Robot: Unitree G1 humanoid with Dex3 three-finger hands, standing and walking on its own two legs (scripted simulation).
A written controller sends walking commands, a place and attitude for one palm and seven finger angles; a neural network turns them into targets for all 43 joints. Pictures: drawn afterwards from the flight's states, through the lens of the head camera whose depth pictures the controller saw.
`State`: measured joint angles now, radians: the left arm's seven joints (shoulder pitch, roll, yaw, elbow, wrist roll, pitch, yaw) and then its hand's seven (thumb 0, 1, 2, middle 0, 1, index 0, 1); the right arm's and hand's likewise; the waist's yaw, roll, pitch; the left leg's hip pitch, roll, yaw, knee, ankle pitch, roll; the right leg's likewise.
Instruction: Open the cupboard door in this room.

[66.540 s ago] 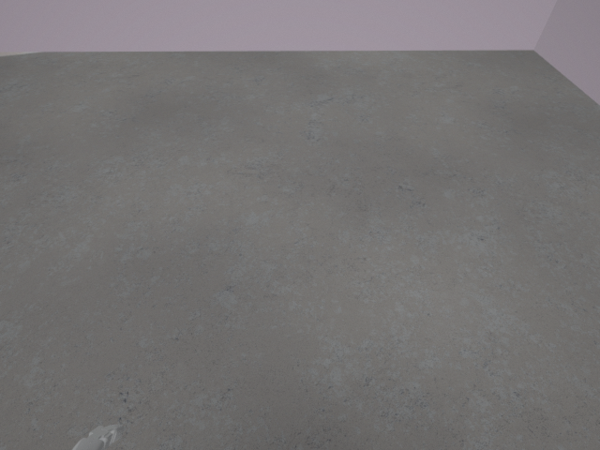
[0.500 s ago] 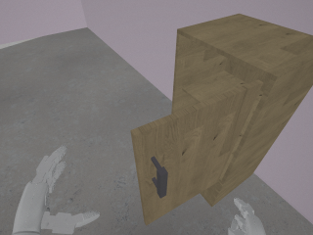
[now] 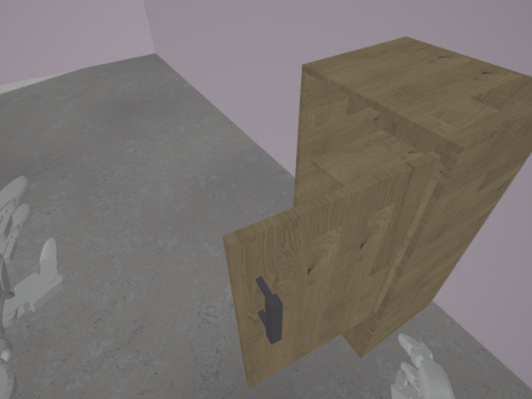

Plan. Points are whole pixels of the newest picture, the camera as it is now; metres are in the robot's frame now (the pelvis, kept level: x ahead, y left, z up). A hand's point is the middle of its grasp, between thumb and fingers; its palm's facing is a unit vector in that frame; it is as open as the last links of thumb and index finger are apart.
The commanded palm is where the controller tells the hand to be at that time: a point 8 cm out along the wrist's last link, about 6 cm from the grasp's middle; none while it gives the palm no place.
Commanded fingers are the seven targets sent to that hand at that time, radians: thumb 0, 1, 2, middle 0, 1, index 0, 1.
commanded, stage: draw the hand back to the body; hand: left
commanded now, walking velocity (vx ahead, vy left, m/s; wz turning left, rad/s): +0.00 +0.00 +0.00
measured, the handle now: (267, 310) +0.28 +0.04 -0.03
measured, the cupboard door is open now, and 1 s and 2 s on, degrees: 86 86 86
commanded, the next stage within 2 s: step back with the hand held close in 0.30 s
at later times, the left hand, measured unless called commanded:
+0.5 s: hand (71, 278) +0.19 +0.25 +0.17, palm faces +0.45 -0.79 -0.41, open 7.4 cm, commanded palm +0.14 +0.28 +0.18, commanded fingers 0.00 0.90 0.90 -0.20 -0.30 -0.20 -0.30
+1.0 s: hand (35, 319) +0.14 +0.26 +0.16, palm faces +0.36 -0.79 -0.49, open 7.4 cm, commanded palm +0.09 +0.30 +0.18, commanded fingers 0.00 0.90 0.90 -0.20 -0.30 -0.20 -0.30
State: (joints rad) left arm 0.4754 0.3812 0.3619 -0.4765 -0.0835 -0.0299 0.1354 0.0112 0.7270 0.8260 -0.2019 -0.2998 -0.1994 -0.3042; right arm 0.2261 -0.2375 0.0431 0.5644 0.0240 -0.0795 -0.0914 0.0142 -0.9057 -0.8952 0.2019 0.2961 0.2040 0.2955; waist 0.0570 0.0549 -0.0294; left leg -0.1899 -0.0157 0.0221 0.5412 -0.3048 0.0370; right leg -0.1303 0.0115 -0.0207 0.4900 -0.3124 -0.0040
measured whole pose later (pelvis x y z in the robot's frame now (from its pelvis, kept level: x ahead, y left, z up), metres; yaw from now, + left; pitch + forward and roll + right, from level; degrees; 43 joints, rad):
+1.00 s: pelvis -0.06 +0.01 +0.00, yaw -2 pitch -1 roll -1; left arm 0.58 0.43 0.41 -0.50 -0.05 -0.15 0.15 0.02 0.89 0.90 -0.21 -0.30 -0.21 -0.30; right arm 0.18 -0.23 -0.01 0.53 0.02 0.03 -0.09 0.01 -0.91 -0.90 0.20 0.30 0.20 0.30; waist -0.01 0.02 0.02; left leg -0.31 0.00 0.06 0.52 -0.20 0.05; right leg -0.26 0.02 0.02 0.48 -0.19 0.01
